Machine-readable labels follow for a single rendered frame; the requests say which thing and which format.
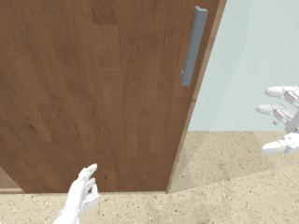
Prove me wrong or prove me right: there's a right robot hand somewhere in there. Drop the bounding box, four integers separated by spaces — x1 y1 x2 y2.
255 85 299 155

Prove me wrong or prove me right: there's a left robot hand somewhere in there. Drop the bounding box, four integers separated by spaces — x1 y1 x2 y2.
64 163 100 213

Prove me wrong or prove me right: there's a wardrobe door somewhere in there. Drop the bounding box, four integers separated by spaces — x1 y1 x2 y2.
0 0 219 194
0 167 19 189

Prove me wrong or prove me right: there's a handle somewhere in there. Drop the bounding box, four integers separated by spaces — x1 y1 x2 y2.
180 6 208 87

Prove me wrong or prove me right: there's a left robot forearm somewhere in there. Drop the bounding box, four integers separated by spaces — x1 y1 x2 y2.
53 206 81 224

